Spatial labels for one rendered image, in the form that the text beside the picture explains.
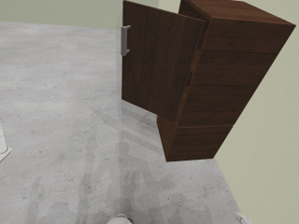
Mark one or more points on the right robot hand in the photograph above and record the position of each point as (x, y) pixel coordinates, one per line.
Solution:
(242, 219)

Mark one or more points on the handle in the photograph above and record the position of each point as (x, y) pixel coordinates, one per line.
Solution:
(124, 49)

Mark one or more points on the left robot hand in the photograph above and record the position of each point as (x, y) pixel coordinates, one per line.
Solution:
(4, 149)

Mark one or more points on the left robot shin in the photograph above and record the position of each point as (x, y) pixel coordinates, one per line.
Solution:
(121, 215)

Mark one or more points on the cupboard door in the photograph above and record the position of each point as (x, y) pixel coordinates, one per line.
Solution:
(162, 46)

